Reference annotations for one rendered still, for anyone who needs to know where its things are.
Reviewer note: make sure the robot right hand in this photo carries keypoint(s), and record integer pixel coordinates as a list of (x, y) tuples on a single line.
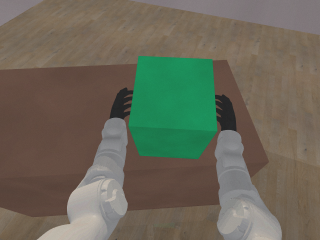
[(228, 119)]

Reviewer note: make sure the right robot forearm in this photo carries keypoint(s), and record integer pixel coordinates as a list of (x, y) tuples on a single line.
[(232, 173)]

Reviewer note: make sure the robot left upper arm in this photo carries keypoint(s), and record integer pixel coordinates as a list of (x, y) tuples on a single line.
[(94, 211)]

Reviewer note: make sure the left robot forearm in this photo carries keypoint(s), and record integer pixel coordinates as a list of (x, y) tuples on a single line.
[(110, 157)]

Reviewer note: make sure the pedestal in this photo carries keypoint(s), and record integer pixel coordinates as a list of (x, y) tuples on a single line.
[(51, 122)]

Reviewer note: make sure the robot right upper arm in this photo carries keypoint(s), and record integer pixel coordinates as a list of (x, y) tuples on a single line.
[(240, 219)]

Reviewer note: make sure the carton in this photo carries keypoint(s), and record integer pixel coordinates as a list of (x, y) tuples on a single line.
[(173, 109)]

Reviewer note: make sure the robot left hand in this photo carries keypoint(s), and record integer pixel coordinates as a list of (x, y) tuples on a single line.
[(118, 107)]

